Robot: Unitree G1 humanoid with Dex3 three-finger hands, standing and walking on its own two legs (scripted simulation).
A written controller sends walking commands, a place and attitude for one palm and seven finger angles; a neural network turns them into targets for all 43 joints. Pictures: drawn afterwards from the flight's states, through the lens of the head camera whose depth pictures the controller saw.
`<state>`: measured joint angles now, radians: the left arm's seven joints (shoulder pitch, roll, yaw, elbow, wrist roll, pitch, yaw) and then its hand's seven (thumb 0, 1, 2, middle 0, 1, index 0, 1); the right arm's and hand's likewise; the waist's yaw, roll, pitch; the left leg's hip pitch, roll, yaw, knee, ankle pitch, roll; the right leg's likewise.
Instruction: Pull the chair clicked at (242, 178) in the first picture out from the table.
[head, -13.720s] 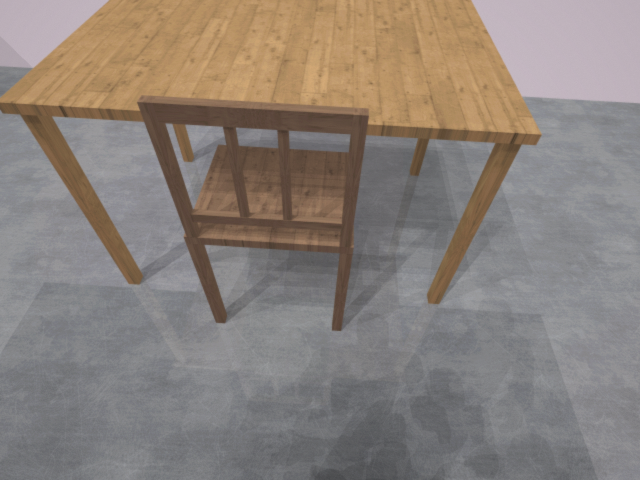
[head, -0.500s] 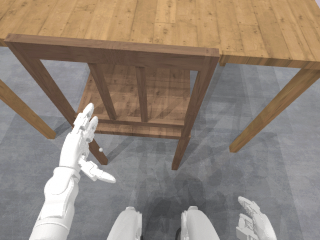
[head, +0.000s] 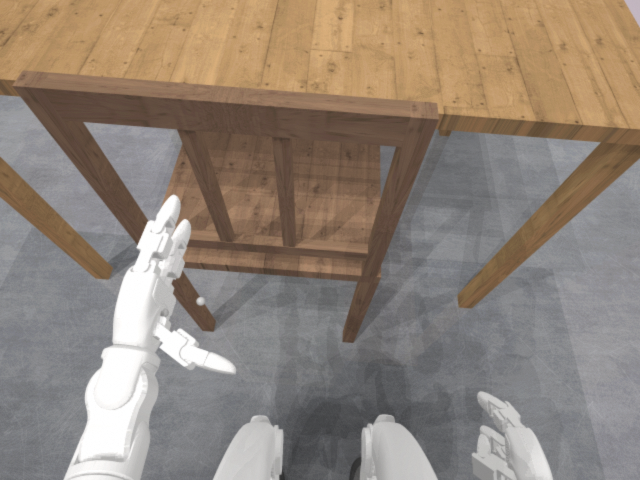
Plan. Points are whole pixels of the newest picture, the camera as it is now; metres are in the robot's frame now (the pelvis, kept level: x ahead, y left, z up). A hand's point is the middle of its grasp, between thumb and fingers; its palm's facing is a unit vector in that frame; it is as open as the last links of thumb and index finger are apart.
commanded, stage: aim the fingers beside a spindle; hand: left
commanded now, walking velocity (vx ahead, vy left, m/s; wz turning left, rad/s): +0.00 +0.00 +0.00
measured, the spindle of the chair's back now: (211, 191) +0.48 +0.16 +0.01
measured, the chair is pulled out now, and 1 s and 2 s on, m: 0.00 0.00 0.00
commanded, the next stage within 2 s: push the fingers through the gap in 0.44 s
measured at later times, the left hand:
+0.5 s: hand (199, 296) +0.33 +0.16 +0.00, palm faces -0.08 -1.00 -0.03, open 16.9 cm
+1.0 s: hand (217, 278) +0.35 +0.14 +0.01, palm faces -0.09 -1.00 -0.04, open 16.8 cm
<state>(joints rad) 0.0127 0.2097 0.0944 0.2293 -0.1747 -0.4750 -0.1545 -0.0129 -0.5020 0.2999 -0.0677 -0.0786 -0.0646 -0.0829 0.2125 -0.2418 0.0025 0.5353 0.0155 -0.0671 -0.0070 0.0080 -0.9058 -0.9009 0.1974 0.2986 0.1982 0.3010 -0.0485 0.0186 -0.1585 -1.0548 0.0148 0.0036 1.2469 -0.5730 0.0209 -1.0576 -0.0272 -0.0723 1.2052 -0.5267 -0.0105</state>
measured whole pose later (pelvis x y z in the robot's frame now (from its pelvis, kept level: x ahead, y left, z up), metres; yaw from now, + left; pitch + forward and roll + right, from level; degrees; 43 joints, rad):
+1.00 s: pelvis +0.00 +0.00 +0.00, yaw +0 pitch +23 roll -2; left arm -0.21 0.22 0.11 0.46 -0.16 -0.42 -0.15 -0.01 -0.50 0.30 -0.07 -0.08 -0.09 -0.10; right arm 0.21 -0.24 0.01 0.57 0.02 -0.05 -0.01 0.01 -0.91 -0.90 0.20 0.30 0.20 0.30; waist -0.06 0.03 -0.15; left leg -1.10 0.01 0.00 1.27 -0.57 0.02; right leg -1.10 -0.03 -0.07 1.22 -0.52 -0.01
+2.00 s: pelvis +0.00 +0.01 +0.00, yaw -1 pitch +23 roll -2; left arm -0.14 0.22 0.13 0.43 -0.17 -0.48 -0.16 -0.01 -0.50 0.30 -0.07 -0.08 -0.06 -0.08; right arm 0.22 -0.24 0.00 0.55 0.01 -0.03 0.01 0.01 -0.91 -0.90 0.20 0.30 0.20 0.30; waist -0.06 0.02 -0.16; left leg -1.07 0.01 0.01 1.24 -0.57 0.03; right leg -1.07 -0.03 -0.06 1.19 -0.52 0.00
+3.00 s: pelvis +0.00 +0.00 +0.00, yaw +0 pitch +23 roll -2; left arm -0.07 0.24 0.14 0.35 -0.20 -0.41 -0.22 -0.01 -0.50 0.30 -0.06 -0.08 -0.06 -0.08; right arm 0.21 -0.25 0.01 0.54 0.03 -0.06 -0.01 0.01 -0.91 -0.90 0.20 0.30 0.20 0.30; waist -0.06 0.02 -0.16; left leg -1.08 0.02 0.00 1.26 -0.57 0.03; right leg -1.08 -0.02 -0.07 1.21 -0.52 -0.01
